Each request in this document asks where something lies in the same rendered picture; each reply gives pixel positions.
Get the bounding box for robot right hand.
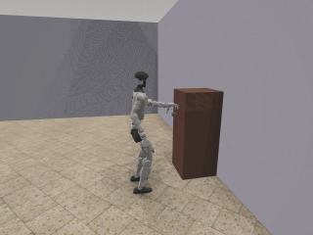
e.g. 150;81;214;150
142;138;155;156

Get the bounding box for cabinet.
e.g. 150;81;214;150
172;88;224;180

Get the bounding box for drawer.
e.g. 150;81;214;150
174;106;185;124

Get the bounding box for robot right upper arm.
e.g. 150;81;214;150
130;92;145;119

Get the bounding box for robot left forearm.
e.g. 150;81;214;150
152;100;168;108

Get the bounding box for right robot thigh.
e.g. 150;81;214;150
132;129;153;165

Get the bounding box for robot right forearm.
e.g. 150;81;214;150
131;114;148;140

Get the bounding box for robot left hand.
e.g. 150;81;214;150
166;103;179;114

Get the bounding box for right robot shin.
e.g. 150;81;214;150
138;160;153;190

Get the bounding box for robot left upper arm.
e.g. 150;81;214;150
146;96;153;107

